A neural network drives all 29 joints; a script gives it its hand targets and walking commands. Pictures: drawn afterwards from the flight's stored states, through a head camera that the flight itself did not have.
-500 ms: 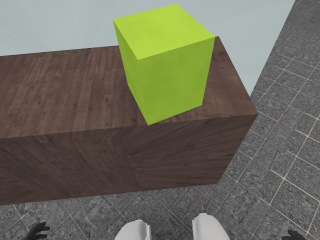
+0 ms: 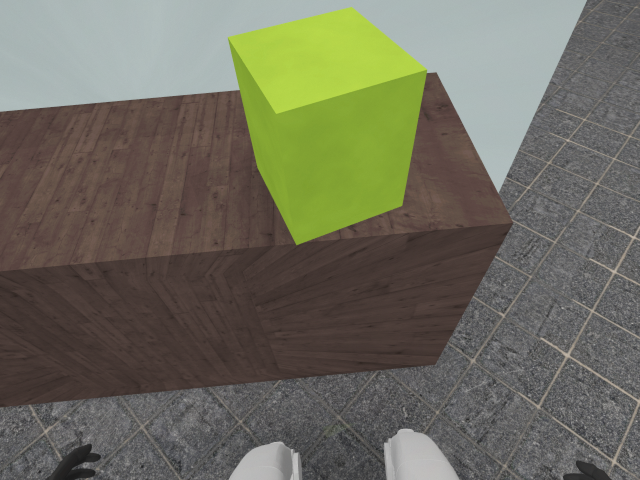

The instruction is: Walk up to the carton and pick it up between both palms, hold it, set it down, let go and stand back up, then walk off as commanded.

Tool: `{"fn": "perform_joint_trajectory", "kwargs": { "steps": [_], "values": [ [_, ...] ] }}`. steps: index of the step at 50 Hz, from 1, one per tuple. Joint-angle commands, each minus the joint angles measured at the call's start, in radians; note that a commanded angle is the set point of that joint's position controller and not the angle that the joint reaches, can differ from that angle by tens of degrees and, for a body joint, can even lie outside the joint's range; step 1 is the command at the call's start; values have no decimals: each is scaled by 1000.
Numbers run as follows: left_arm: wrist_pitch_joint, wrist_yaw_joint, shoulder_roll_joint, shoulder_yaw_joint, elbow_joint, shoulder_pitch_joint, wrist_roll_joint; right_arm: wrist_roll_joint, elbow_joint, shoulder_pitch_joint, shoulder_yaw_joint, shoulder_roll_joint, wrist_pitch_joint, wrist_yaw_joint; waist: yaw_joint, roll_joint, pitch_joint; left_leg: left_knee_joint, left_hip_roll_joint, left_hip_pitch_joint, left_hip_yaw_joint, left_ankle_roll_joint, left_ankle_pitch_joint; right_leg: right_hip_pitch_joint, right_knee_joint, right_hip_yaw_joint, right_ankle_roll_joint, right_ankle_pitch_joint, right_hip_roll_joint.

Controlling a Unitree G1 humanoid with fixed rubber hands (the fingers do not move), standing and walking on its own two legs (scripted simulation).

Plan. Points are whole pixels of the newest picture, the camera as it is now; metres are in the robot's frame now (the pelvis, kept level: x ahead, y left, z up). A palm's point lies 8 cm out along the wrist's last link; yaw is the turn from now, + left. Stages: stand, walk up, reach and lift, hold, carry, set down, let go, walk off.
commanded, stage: walk up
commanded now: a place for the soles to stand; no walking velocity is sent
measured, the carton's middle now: (323, 129) +0.60 +0.01 +0.08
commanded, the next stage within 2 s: none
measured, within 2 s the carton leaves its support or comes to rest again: neither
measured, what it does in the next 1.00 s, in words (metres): steps on the spot: right foot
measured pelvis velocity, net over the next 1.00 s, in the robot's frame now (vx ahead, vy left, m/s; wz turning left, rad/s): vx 0.00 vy -0.01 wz -0.03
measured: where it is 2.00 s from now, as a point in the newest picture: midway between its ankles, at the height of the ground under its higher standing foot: outside the picture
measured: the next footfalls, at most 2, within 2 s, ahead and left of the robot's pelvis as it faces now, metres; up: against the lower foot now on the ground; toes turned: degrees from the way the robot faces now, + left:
right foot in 0.02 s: +0.08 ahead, -0.15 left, +0.00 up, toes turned -1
right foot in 1.16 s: +0.18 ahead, -0.21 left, +0.00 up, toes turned -4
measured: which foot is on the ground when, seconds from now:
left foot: down 0.00-1.00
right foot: up 0.00-0.00, down 0.02-0.74, up 0.76-1.00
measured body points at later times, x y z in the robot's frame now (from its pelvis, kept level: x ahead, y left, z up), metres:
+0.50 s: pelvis -0.01 +0.00 +0.00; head +0.02 -0.02 +0.45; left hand +0.10 +0.35 -0.07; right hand +0.07 -0.33 -0.11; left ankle +0.02 +0.10 -0.68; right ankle +0.04 -0.14 -0.68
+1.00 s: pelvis +0.00 -0.01 +0.02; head +0.01 -0.01 +0.47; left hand +0.12 +0.34 -0.05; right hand +0.05 -0.36 -0.07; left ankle +0.00 +0.10 -0.68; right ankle +0.05 -0.17 -0.62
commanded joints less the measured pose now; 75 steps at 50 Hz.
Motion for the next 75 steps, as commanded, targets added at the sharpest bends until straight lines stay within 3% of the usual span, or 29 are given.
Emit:
{"fn": "perform_joint_trajectory", "kwargs": {
  "steps": [1,2,3,4,12,14,16,23,25,27,28,34,35,36,37,40,41,43,47,54,57,58,59,60,61,63,67,71,75],
  "values": [
    [-40,5,209,86,81,193,-1,-26,-119,-117,-103,-193,-16,-1,77,24,-206,-207,134,-107,-217,76,172,234,-306,-65,-42,185,51],
    [-45,11,262,105,85,236,10,-24,-131,-101,-92,-157,-12,-1,93,-111,-229,-32,74,-231,-157,33,120,320,-375,183,-87,200,-65],
    [-44,15,353,123,61,222,18,-26,-147,-91,-84,-129,-5,-5,95,-251,-215,139,-20,-324,-103,-13,-98,286,-574,608,-205,72,-281],
    [-40,14,382,127,36,145,12,-33,-142,-117,-99,-189,4,-9,96,-175,-204,220,3,-283,-183,-21,-198,204,-614,713,-301,17,-371],
    [-22,6,283,86,-17,-47,15,-29,-46,101,-138,-207,-20,9,-60,-136,-198,-172,12,147,-164,9,-21,-122,-265,314,-168,186,-178],
    [-13,15,147,44,-43,-74,-4,-44,-45,117,-148,-295,-37,-2,-73,252,-142,-585,256,247,-566,56,26,-381,109,-39,-16,-56,71],
    [-13,20,229,58,-17,-56,-3,-38,-58,39,-147,-333,-37,-5,-62,134,-132,-610,345,162,-653,130,53,-307,134,24,-9,-124,31],
    [-30,-3,206,81,62,134,-9,-33,-103,-89,-122,-248,-26,-2,40,99,-185,-381,199,-16,-307,110,208,103,-184,-115,-29,125,35],
    [-42,6,228,92,81,208,2,-25,-122,-113,-100,-180,-17,0,85,-20,-212,-154,116,-152,-203,55,171,268,-313,12,-58,211,15],
    [-42,14,362,124,51,201,12,-27,-147,-100,-90,-146,-2,-6,100,-227,-228,168,-24,-298,-133,-15,-178,261,-581,662,-258,118,-330],
    [-40,14,381,125,28,123,11,-33,-136,-111,-102,-201,3,-8,86,-171,-195,218,11,-265,-186,-21,-197,185,-590,693,-312,53,-368],
    [-26,8,303,91,-10,-29,15,-26,-55,71,-137,-207,-16,13,-40,-165,-177,-71,4,78,-129,1,-15,-81,-354,366,-204,186,-213],
    [-21,7,268,80,-16,-52,13,-30,-37,127,-141,-212,-23,9,-76,-103,-198,-209,22,177,-193,10,-21,-151,-215,282,-151,203,-158],
    [-16,10,197,60,-34,-80,5,-43,-27,179,-150,-264,-32,1,-114,157,-192,-473,164,262,-437,38,-5,-293,82,75,-60,190,-5],
    [-13,19,150,43,-43,-74,-7,-40,-51,107,-147,-301,-38,-3,-66,222,-133,-598,288,229,-586,68,98,-379,122,-37,-10,-87,79],
    [-12,12,241,66,1,-37,-4,-39,-69,-4,-139,-306,-38,-8,-39,115,-91,-594,306,115,-572,103,41,-265,120,1,-15,-103,12],
    [-3,-48,262,99,-57,-73,28,-14,-27,140,-176,-369,-87,-12,-71,27,-149,-712,377,256,-764,119,-440,-361,213,38,-24,-107,16],
    [12,-85,297,109,-35,-80,20,-6,-1,150,-183,-409,-111,-27,-79,20,-85,-795,389,319,-775,67,-657,-472,245,76,-15,-18,-6],
    [18,-107,260,118,-12,-44,13,-17,5,113,-165,-358,-126,-32,-45,34,-32,-757,315,233,-583,43,-490,-363,141,66,11,116,-37],
    [-22,-118,201,94,-27,-57,-4,-14,-17,120,-137,-314,-115,-9,-51,176,-93,-580,246,262,-278,169,7,-152,-200,-81,10,106,-4],
    [-43,-98,198,98,60,188,-13,-12,-57,9,-111,-259,-88,4,80,128,-218,-319,185,95,-123,120,141,250,-401,-175,11,271,74],
    [-49,-80,248,122,111,332,-13,-14,-66,20,-88,-195,-80,5,144,-44,-311,-30,137,-1,-77,87,199,465,-425,-105,10,247,82],
    [-52,-60,333,148,117,419,-5,-12,-86,45,-62,-118,-78,3,186,-217,-342,208,67,-185,-55,35,151,581,-478,179,-30,67,-41],
    [-57,-46,397,157,69,375,1,-4,-112,49,-50,-98,-70,2,154,-334,-329,304,-49,-378,-121,-3,-149,591,-697,698,-117,-141,-271],
    [-54,-48,412,154,51,296,-10,-9,-100,-6,-83,-229,-52,-6,145,-161,-276,346,-8,-423,-176,-10,-99,520,-767,847,-193,-265,-347],
    [-59,-41,377,132,35,194,-17,-3,-69,-25,-95,-252,-45,-6,95,-67,-143,350,64,-401,-221,-7,-5,370,-714,701,-158,-67,-312],
    [-66,-19,306,116,30,167,-7,-20,-53,80,-109,-210,-19,7,34,-117,-94,272,92,-266,-211,-19,126,186,-617,425,-85,250,-216],
    [-67,2,269,103,7,145,-2,-31,-65,39,-107,-186,10,2,42,-124,-98,255,72,-241,-224,-42,178,106,-594,362,-99,339,-200],
    [-56,3,270,105,-9,99,6,-31,-61,19,-112,-200,26,-3,46,-179,-81,269,73,-231,-215,-46,181,42,-598,357,-138,159,-193]
  ]
}}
